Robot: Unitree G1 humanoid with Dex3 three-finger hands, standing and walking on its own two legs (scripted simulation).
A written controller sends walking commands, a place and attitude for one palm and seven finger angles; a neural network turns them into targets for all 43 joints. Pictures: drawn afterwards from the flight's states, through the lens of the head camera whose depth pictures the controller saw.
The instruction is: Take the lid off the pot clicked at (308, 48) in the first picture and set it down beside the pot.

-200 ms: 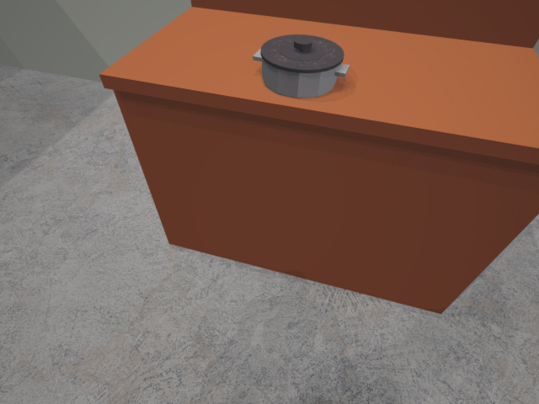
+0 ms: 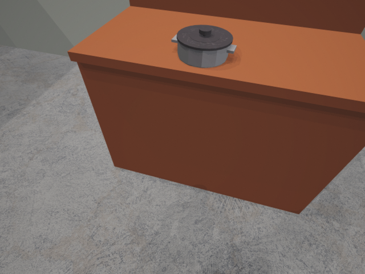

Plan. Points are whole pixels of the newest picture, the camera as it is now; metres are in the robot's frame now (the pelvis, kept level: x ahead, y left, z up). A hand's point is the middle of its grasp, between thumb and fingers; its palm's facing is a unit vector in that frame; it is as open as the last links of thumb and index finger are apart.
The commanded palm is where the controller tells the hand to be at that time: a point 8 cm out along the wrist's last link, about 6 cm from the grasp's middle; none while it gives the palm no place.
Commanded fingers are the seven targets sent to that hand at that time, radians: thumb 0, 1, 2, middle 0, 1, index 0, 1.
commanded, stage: look at it before walking up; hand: left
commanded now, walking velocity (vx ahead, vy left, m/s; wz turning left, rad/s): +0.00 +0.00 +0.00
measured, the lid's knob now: (205, 30) +0.88 -0.03 +0.15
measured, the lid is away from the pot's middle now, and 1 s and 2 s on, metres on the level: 0.00 0.00 0.00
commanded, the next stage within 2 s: turn to face it in 0.44 s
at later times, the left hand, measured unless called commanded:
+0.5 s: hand out of the picture +0.02 +0.18 -0.17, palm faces +0.02 -0.98 -0.22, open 7.4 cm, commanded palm none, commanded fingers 0.00 0.90 0.90 -0.20 -0.30 -0.20 -0.30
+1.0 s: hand out of the picture +0.05 +0.17 -0.18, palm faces -0.05 -0.98 -0.21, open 7.4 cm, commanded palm none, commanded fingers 0.00 0.90 0.90 -0.20 -0.30 -0.20 -0.30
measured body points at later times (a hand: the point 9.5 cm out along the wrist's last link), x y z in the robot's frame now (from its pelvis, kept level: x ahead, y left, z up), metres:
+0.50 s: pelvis +0.01 +0.00 +0.00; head +0.02 +0.00 +0.45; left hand +0.02 +0.23 -0.16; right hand +0.02 -0.24 -0.16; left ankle +0.02 +0.12 -0.74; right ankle +0.02 -0.13 -0.74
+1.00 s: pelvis +0.01 -0.01 -0.01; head +0.03 -0.02 +0.44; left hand +0.05 +0.22 -0.16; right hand +0.01 -0.24 -0.17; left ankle +0.02 +0.12 -0.74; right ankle +0.02 -0.13 -0.74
